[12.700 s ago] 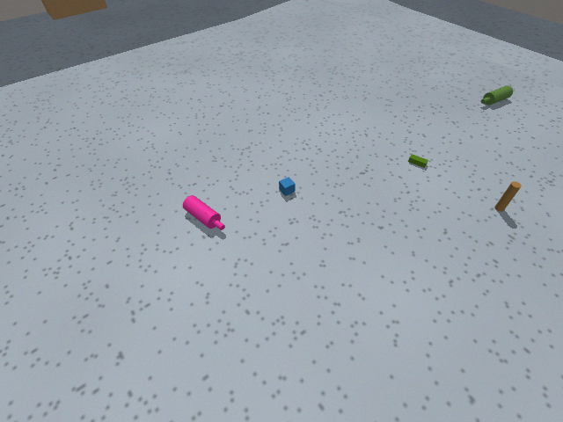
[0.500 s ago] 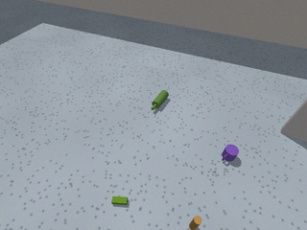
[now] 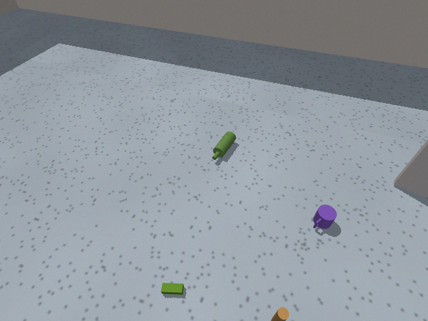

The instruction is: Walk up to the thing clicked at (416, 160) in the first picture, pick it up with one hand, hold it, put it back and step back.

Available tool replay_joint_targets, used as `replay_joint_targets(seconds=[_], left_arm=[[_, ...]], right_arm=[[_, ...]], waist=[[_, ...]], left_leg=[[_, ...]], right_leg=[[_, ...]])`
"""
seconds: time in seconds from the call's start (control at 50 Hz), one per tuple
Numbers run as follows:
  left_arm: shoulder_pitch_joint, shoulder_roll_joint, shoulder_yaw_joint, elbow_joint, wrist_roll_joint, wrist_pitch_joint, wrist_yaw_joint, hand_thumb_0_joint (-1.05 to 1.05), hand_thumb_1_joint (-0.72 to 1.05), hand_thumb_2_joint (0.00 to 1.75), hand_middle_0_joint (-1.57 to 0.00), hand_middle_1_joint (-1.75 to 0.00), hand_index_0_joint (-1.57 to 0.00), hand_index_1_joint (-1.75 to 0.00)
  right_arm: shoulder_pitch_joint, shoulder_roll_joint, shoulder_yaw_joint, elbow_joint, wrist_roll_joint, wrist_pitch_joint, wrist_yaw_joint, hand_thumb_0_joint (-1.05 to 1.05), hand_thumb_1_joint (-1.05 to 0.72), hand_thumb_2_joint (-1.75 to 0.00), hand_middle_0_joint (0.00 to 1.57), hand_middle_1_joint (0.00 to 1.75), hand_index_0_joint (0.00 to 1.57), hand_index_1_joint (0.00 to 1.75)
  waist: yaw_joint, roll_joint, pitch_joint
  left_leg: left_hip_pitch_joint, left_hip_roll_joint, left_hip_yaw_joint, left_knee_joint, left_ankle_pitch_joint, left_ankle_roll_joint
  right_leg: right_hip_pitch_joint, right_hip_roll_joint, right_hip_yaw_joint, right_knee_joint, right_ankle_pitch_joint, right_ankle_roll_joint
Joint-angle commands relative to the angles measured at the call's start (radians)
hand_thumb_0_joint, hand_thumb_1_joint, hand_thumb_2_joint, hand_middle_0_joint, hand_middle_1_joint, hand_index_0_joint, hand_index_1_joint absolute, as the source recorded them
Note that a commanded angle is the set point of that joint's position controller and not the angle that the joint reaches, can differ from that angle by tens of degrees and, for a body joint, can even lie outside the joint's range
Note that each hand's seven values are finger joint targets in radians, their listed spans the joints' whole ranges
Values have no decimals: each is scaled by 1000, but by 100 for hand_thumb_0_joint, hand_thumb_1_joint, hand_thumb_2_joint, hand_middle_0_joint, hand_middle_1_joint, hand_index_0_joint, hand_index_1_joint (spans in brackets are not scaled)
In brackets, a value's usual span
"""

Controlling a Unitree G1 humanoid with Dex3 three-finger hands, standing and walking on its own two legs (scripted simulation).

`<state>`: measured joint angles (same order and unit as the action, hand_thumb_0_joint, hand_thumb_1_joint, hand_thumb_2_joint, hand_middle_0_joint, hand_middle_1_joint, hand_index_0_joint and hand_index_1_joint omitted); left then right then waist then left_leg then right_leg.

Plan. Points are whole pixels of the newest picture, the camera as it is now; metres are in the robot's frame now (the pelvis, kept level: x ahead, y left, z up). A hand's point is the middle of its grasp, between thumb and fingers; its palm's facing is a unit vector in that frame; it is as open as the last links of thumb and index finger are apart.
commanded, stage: walk up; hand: left
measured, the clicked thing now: (172, 288) +0.40 +0.23 -0.77
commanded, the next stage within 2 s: none
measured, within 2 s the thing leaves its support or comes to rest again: neither
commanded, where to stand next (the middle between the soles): +0.01 +0.00 m, yaw -1 degrees
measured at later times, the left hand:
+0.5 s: hand out of the picture +0.08 +0.26 -0.15, palm faces -0.02 -0.95 -0.33, open 7.4 cm
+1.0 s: hand out of the picture +0.10 +0.24 -0.14, palm faces -0.03 -0.88 -0.48, open 7.4 cm
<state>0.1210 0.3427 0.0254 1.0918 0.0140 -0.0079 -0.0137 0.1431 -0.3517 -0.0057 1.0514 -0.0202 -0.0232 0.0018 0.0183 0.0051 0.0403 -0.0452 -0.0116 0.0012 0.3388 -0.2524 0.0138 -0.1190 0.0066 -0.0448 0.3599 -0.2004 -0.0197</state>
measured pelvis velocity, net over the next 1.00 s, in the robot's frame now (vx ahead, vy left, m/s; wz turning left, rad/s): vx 0.01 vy -0.03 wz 0.00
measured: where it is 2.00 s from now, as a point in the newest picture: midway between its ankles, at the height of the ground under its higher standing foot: outside the picture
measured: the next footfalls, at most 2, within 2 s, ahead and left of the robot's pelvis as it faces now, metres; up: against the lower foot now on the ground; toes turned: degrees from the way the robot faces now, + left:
right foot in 0.82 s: +0.13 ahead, -0.15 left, +0.00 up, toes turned -3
left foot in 1.24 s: -0.01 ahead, +0.15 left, +0.00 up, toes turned +1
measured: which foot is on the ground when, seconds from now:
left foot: down 0.00-0.84, up 0.86-1.00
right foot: down 0.00-0.62, up 0.64-0.80, down 0.82-1.00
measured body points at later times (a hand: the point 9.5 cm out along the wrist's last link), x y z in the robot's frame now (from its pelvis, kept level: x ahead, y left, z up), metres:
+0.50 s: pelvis -0.01 +0.01 +0.00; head +0.00 +0.01 +0.45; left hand +0.08 +0.30 -0.13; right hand +0.06 -0.29 -0.13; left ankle -0.04 +0.11 -0.75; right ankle +0.00 -0.11 -0.75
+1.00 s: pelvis +0.01 -0.03 -0.01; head +0.08 -0.07 +0.43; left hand +0.10 +0.29 -0.11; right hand +0.06 -0.36 -0.16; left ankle -0.03 +0.13 -0.65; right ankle +0.09 -0.15 -0.75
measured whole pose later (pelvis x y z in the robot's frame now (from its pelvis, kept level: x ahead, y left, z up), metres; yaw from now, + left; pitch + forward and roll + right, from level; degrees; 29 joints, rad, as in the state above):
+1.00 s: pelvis +0.01 -0.03 -0.01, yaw +0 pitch -3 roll +1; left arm 0.13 0.33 0.04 0.95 0.01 0.00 0.05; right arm 0.20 -0.46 -0.09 0.90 -0.02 0.09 0.01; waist -0.02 0.10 0.21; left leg -0.42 -0.10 -0.18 1.21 -0.52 -0.01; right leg -0.33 -0.04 -0.04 0.53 -0.16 0.00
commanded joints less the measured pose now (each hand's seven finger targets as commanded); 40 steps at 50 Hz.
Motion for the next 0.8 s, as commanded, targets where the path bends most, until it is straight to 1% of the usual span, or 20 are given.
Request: replay_joint_targets(seconds=[0.0, 0.14, 0.18, 0.3, 0.34, 0.46, 0.52, 0.54, 0.56, 0.58, 0.6, 0.62, 0.64, 0.66, 0.68, 0.7, 0.72, 0.74, 0.76, 0.78], left_arm=[[-51, 212, 43, -56, -3, -27, 17, 0, 90, 90, -20, -30, -20, -30], [-62, 204, 38, -49, -3, -24, 19, 0, 90, 90, -20, -30, -20, -30], [-61, 202, 36, -43, -5, -24, 18, 0, 90, 90, -20, -30, -20, -30], [-66, 202, 35, -40, -4, -23, 19, 0, 90, 90, -20, -30, -20, -30], [-75, 201, 34, -39, -5, -21, 18, 0, 90, 90, -20, -30, -20, -30], [-62, 198, 34, -32, -2, -21, 17, 0, 90, 90, -20, -30, -20, -30], [-64, 199, 31, -32, -3, -22, 17, 0, 90, 90, -20, -30, -20, -30], [-46, 237, 52, -56, 12, -21, 4, 0, 90, 90, -20, -30, -20, -30], [-71, 225, 53, -60, 18, -17, 0, 0, 90, 90, -20, -30, -20, -30], [-101, 210, 52, -71, 18, -12, -5, 0, 90, 90, -20, -30, -20, -30], [-122, 211, 55, -90, 22, -7, -10, 0, 90, 90, -20, -30, -20, -30], [-110, 224, 61, -108, 22, -5, -13, 0, 90, 90, -20, -30, -20, -30], [-97, 235, 65, -117, 20, -7, -15, 0, 90, 90, -20, -30, -20, -30], [-95, 231, 67, -130, 17, -13, -19, 0, 90, 90, -20, -30, -20, -30], [-83, 223, 65, -135, 14, -21, -22, 0, 90, 90, -20, -30, -20, -30], [-64, 216, 61, -139, 14, -28, -24, 0, 90, 90, -20, -30, -20, -30], [-32, 206, 57, -129, 10, -36, -22, 0, 90, 90, -20, -30, -20, -30], [12, 184, 52, -113, 6, -44, -14, 0, 90, 90, -20, -30, -20, -30], [74, 174, 53, -90, 0, -50, 3, 0, 90, 90, -20, -30, -20, -30], [154, 230, 72, -67, -8, -52, 30, 0, 90, 90, -20, -30, -20, -30]], right_arm=[[-36, -208, -49, -54, 5, -21, -16, 0, -90, -90, 20, 30, 20, 30], [-32, -207, -48, -40, 6, -20, -19, 0, -90, -90, 20, 30, 20, 30], [-36, -204, -47, -39, 7, -20, -18, 0, -90, -90, 20, 30, 20, 30], [-33, -204, -48, -31, 6, -21, -18, 0, -90, -90, 20, 30, 20, 30], [-33, -204, -47, -29, 6, -20, -18, 0, -90, -90, 20, 30, 20, 30], [-36, -205, -49, -28, 4, -21, -16, 0, -90, -90, 20, 30, 20, 30], [-33, -203, -47, -26, 3, -21, -15, 0, -90, -90, 20, 30, 20, 30], [33, -255, -75, -43, 3, -29, -9, 0, -90, -90, 20, 30, 20, 30], [76, -267, -84, -29, -2, -32, -8, 0, -90, -90, 20, 30, 20, 30], [115, -287, -94, -20, -5, -31, -7, 0, -90, -90, 20, 30, 20, 30], [129, -311, -107, -26, -6, -31, -7, 0, -90, -90, 20, 30, 20, 30], [117, -330, -118, -48, -10, -35, -7, 0, -90, -90, 20, 30, 20, 30], [99, -321, -117, -69, -14, -41, -9, 0, -90, -90, 20, 30, 20, 30], [98, -315, -115, -82, -14, -47, -9, 0, -90, -90, 20, 30, 20, 30], [99, -297, -109, -91, -14, -52, -10, 0, -90, -90, 20, 30, 20, 30], [89, -286, -107, -101, -14, -55, -7, 0, -90, -90, 20, 30, 20, 30], [64, -259, -100, -112, -14, -51, -3, 0, -90, -90, 20, 30, 20, 30], [21, -242, -94, -129, -11, -38, -1, 0, -90, -90, 20, 30, 20, 30], [-26, -226, -89, -148, -6, -15, -1, 0, -90, -90, 20, 30, 20, 30], [-20, -212, -86, -161, 8, 9, 0, 0, -90, -90, 20, 30, 20, 30]], waist=[[-8, -7, -64], [-12, 3, -71], [-8, 1, -59], [-12, 0, -66], [-12, 0, -44], [-11, 2, -63], [-11, -6, -53], [-31, -13, -97], [-52, 22, -56], [-75, 71, 15], [-94, 116, 93], [-84, 117, 149], [-66, 72, 186], [-59, 69, 183], [-48, 63, 170], [-39, 83, 136], [-27, 106, 95], [-2, 133, 59], [31, 123, 12], [71, 38, -47]], left_leg=[[-46, 135, -92, -51, 268, 28], [-44, 137, -83, -56, 299, 27], [-41, 134, -85, -66, 272, 25], [-28, 136, -80, -70, 274, 25], [-46, 135, -83, -80, 246, 25], [-39, 135, -82, -84, 197, 29], [-42, 133, -80, -88, 195, 27], [21, 113, -88, -42, -44, 76], [51, 158, -153, -78, -179, 111], [93, 210, -229, -140, -305, 145], [74, 302, -330, -210, -371, 197], [10, 379, -411, -251, -383, 254], [-23, 379, -407, -245, -308, 261], [1, 375, -386, -214, -162, 254], [36, 352, -326, -164, 25, 239], [73, 322, -260, -112, 175, 220], [63, 267, -179, -63, 290, 190], [5, 211, -89, 14, 388, 146], [-55, 145, -2, 136, 491, 91], [-100, 84, 33, 298, 429, 33]], right_leg=[[74, -125, 119, -38, 241, -22], [80, -123, 118, -34, 259, -20], [73, -122, 123, -40, 249, -17], [70, -120, 125, -34, 247, -21], [61, -118, 126, -41, 232, -16], [63, -117, 128, -46, 187, -19], [58, -119, 133, -51, 206, -14], [19, -70, 96, 37, -67, -41], [-100, -52, 76, 88, -216, -41], [-251, -15, 28, 156, -270, -31], [-381, -18, 25, 281, -286, -17], [-425, -47, 68, 403, -305, -10], [-445, -65, 105, 441, -295, -10], [-437, -79, 125, 417, -295, -18], [-431, -89, 126, 372, -292, -18], [-399, -97, 107, 302, -277, -19], [-330, -75, 67, 258, -227, -13], [-194, -48, 25, 162, -135, -9], [-44, -17, -17, 29, 68, 8], [76, -50, 28, -29, 323, 28]])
